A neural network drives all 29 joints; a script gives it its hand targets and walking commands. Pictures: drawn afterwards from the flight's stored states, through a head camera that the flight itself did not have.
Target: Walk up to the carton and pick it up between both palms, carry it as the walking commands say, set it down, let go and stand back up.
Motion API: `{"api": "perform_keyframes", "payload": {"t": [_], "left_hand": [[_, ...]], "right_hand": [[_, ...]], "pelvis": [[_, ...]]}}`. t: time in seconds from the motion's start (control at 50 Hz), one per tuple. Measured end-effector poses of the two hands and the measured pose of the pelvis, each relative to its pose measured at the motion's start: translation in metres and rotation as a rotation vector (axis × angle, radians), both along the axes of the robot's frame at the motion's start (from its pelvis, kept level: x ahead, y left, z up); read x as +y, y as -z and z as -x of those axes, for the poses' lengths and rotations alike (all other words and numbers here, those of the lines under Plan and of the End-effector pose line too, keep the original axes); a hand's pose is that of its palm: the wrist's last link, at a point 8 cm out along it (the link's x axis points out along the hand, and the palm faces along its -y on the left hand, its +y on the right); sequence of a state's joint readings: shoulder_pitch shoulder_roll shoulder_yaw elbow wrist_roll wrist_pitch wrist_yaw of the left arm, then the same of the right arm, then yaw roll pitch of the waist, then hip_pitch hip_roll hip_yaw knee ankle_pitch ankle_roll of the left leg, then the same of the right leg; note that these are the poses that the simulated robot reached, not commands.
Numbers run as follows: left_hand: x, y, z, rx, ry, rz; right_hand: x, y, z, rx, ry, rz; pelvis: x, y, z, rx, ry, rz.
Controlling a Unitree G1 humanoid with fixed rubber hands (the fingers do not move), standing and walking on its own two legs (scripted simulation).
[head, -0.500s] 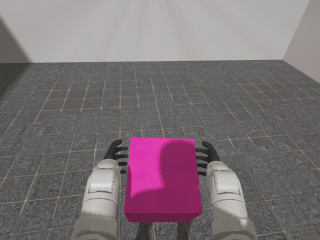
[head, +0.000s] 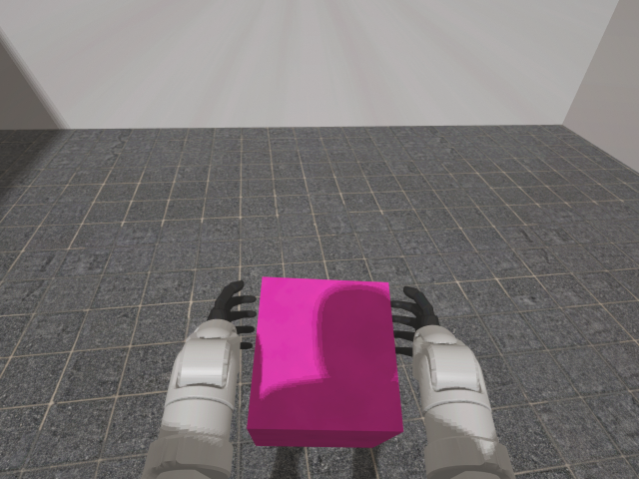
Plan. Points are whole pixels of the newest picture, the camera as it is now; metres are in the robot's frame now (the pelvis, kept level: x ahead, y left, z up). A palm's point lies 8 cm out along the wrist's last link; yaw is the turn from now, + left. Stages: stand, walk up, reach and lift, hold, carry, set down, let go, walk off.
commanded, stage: hold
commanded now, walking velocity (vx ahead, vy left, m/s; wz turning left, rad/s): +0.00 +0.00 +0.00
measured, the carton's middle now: (320, 366) +0.32 +0.00 -0.03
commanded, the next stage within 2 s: carry in 0.40 s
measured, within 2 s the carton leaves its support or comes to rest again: neither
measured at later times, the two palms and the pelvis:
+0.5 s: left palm (215, 334) +0.30 +0.14 +0.06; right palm (417, 339) +0.30 -0.13 +0.06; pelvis +0.00 +0.00 -0.01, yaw +1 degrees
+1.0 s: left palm (152, 329) +0.30 +0.21 +0.07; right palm (354, 327) +0.30 -0.04 +0.08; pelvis +0.00 +0.07 -0.02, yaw +3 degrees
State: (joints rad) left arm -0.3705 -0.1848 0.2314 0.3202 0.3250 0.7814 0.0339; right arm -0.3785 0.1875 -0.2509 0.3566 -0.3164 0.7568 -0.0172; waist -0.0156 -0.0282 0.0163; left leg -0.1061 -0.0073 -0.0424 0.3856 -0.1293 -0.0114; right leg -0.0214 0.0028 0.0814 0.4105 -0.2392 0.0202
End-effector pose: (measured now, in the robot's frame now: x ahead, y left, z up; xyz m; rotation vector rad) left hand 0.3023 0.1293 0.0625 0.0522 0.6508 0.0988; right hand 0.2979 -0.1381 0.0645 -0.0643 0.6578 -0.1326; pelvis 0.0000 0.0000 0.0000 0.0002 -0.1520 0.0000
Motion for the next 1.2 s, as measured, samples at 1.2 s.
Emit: {"api": "perform_keyframes", "payload": {"t": [1.2], "left_hand": [[0.108, -0.018, 0.018, 0.124, -0.214, -0.007]], "right_hand": [[0.122, -0.016, 0.002, 0.106, 0.038, -0.014]], "pelvis": [[0.094, 0.013, 0.018, 0.263, -0.024, 0.009]]}}
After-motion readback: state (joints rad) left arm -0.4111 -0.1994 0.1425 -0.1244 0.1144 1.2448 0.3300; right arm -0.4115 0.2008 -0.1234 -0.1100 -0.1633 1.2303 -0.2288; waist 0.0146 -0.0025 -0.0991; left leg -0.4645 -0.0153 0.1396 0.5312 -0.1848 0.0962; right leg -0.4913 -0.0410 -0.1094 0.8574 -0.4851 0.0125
